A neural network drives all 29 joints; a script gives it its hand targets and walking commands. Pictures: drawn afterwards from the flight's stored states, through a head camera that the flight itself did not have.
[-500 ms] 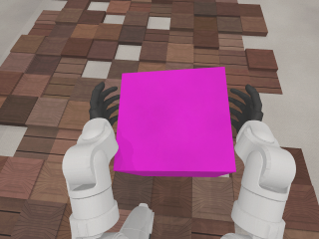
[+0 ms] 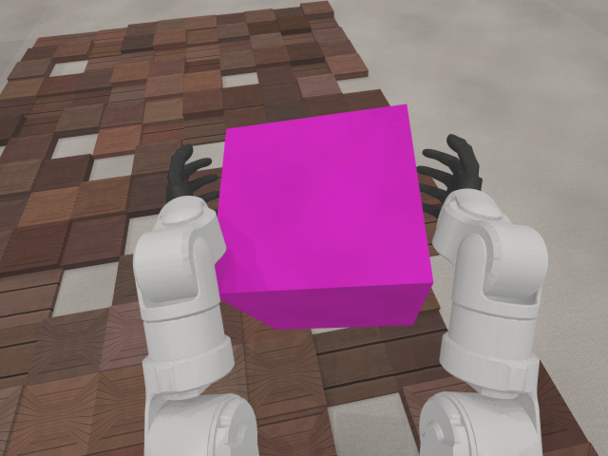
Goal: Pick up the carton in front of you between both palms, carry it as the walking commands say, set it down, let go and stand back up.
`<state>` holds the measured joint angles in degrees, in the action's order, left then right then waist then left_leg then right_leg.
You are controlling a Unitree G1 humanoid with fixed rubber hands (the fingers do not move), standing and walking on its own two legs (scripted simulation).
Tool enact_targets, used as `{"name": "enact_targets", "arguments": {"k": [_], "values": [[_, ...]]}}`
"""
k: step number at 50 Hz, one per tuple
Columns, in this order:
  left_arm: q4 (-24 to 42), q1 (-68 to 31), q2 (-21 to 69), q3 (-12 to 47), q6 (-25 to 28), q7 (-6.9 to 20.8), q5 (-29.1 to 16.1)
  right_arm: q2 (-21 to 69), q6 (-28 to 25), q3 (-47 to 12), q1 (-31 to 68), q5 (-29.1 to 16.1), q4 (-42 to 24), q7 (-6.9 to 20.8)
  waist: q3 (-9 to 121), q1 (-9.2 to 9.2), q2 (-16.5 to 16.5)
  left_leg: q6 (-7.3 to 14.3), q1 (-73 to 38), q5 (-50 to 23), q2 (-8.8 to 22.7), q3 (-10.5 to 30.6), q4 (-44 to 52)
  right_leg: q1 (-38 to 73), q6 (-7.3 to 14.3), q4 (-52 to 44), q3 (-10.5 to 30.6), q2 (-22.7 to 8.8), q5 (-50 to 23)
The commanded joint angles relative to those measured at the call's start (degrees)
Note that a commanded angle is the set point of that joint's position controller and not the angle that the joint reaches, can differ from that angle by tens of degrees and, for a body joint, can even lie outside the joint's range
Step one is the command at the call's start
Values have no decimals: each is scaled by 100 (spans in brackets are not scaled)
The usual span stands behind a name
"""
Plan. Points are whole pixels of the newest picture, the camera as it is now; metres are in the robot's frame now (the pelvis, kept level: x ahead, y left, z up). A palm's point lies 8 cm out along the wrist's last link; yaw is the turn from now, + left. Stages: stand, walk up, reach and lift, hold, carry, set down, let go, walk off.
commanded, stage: carry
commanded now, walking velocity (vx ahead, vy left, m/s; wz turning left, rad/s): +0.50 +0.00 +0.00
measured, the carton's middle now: (329, 237) +0.39 -0.05 +0.08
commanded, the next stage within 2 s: none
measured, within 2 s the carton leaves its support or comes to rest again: neither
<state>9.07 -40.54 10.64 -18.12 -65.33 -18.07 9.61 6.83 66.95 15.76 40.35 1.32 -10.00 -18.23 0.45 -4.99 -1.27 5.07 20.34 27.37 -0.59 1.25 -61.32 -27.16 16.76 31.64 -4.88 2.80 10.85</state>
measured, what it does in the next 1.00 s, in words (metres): goes down: left foot, then right foot 0.03 m lower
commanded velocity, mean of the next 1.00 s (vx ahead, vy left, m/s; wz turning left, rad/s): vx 0.50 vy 0.00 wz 0.00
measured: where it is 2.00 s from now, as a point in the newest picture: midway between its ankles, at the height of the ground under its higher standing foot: (286, 256)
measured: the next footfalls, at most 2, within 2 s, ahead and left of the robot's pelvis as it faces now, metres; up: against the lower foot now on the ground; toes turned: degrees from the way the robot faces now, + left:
left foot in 0.36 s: +0.38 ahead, +0.12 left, -0.01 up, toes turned +4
right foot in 0.84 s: +0.72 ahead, -0.07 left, -0.04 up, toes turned -1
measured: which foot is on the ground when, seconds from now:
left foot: up 0.00-0.34, down 0.36-0.88, up 0.90-1.00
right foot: down 0.00-0.34, up 0.36-0.82, down 0.84-1.00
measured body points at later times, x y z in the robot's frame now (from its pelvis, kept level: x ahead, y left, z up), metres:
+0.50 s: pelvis +0.31 +0.05 +0.01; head +0.36 +0.06 +0.46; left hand +0.64 +0.20 +0.08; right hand +0.64 -0.10 +0.08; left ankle +0.34 +0.11 -0.73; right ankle +0.24 -0.07 -0.65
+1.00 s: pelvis +0.63 +0.01 -0.03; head +0.66 +0.00 +0.41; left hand +0.97 +0.20 +0.09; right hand +1.00 -0.10 +0.09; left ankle +0.52 +0.11 -0.64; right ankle +0.68 -0.07 -0.76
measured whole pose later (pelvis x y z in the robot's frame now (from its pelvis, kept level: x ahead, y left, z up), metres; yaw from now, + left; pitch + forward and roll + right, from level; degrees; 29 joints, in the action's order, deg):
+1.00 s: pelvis +0.63 +0.01 -0.03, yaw +3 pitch +4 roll +0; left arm 4.8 -32.4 9.1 -16.0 -61.3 -18.2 3.2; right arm 10.4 62.0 15.2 30.8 4.9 -8.4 -15.0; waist 1.1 3.4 -0.7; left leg 2.6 29.2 27.5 -1.7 -1.1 -76.9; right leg -24.3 7.6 32.2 -5.6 1.0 8.2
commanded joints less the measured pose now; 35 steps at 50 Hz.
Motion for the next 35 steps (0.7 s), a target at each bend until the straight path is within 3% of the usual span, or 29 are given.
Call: {"name": "enact_targets", "arguments": {"k": [1, 4, 9, 12, 14, 15, 16, 17, 18, 19, 20, 21, 22, 23, 25, 29, 35], "values": [[84, -2997, 3486, 2787, -301, 722, -1495, 4900, 211, -3498, 3383, -1760, 265, 924, 2993, 855, 672, -319, 2338, -234, 222, 133, -943, 4260, -519, -679, 2579, -2005, -2670], [260, -3326, 4399, 3307, -250, 1002, -1974, 5346, 75, -3534, 3242, -1275, 168, 866, 2944, 864, 1040, -485, 2180, -728, 318, 56, -126, 3969, -557, -738, 1839, -1563, -3085], [235, -3232, 5004, 4038, 34, 1321, -2492, 5390, -289, -3437, 2294, -523, 291, 795, 2863, 957, 1024, -485, 2235, -1101, 159, -270, 1145, 4037, -468, -539, 1569, -1380, -3543], [156, -2648, 5220, 4292, 192, 1432, -2511, 5442, -453, -3532, 1647, -340, 172, 896, 2632, 1099, 982, -438, 1800, -2056, -30, -526, 2210, 3826, -500, -379, 1325, -1231, -3908], [319, -2255, 5274, 4479, 275, 1458, -2507, 5698, -503, -3656, 1200, -425, 63, 1015, 2388, 1126, 957, -399, 1216, -2694, -107, -589, 3128, 3486, -606, -401, 1175, -1124, -3497], [391, -2012, 5277, 4559, 304, 1452, -2462, 5704, -526, -3644, 977, -458, -18, 1059, 2330, 1010, 997, -357, 656, -2959, -135, -624, 3654, 3239, -715, -311, 1021, -1104, -3483], [491, -1822, 5274, 4636, 347, 1436, -2405, 5699, -552, -3635, 771, -482, -90, 1097, 2510, 652, 873, -301, -648, -3343, -158, -857, 4212, 2672, -886, 197, 649, -1024, -3615], [555, -1632, 5335, 4703, 367, 1432, -2377, 5620, -571, -3657, 556, -518, -186, 1115, 2787, 488, 559, -312, -1950, -3563, -1, -898, 4186, 1920, -1066, 1092, 246, -827, -2997], [568, -1482, 5255, 4715, 375, 1427, -2312, 5556, -581, -3694, 396, -548, -243, 1130, 2884, 380, -56, -246, -3269, -4867, 884, 83, 3844, 619, -1303, 2099, 71, -558, -495], [612, -1244, 5245, 4681, 340, 1411, -2319, 5386, -614, -3719, 456, -535, -285, 1102, 3437, 348, -1014, 690, -4679, -5553, 2286, 2327, 3569, -902, -1577, 3391, 323, 99, 1669], [743, -1056, 5072, 4656, 340, 1385, -2260, 5390, -631, -3770, 270, -640, -342, 1099, 3510, 290, -878, 993, -4548, -4279, 2368, 2565, 3694, -1222, -1550, 3935, 700, -186, 1792], [834, -1062, 5059, 4666, 350, 1355, -2210, 5527, -654, -3834, 162, -716, -374, 1116, 3220, 287, -617, 903, -4077, -3844, 2002, 2184, 3948, -1355, -1551, 3780, 734, -383, 1477], [839, -1015, 5165, 4667, 370, 1336, -2192, 5634, -665, -3925, 250, -828, -483, 1139, 3001, 347, -289, 774, -3702, -3679, 1841, 1898, 4146, -1285, -1635, 3464, 673, -577, 1195], [809, -928, 5223, 4616, 402, 1325, -2141, 5726, -685, -4041, 406, -938, -553, 1170, 2853, 370, -250, 719, -3489, -3860, 1701, 1684, 4204, -1239, -1705, 3195, 617, -659, 1046], [722, -749, 5281, 4543, 490, 1300, -1969, 5801, -746, -4233, 683, -1154, -714, 1247, 2766, 364, -299, 670, -3209, -3936, 1493, 1275, 4227, -1161, -1766, 2943, 451, -624, 945], [467, -786, 5122, 4281, 647, 1160, -1699, 5612, -861, -4368, 1176, -1344, -733, 1272, 2445, 296, -353, 710, -3087, -4044, 1438, 924, 4427, -1434, -1803, 2001, 198, -616, 527], [116, -1478, 4399, 4003, 694, 942, -1600, 5005, -921, -4029, 1533, -1139, -53, 1025, 2002, 131, -516, 478, -3078, -4999, 1033, 247, 4165, -1223, -1543, 625, -41, -493, -1012]]}}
